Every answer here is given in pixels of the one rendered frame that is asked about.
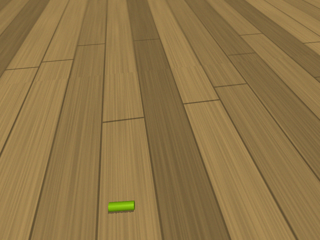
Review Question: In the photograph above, can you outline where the can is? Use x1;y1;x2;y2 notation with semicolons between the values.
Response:
108;200;135;212

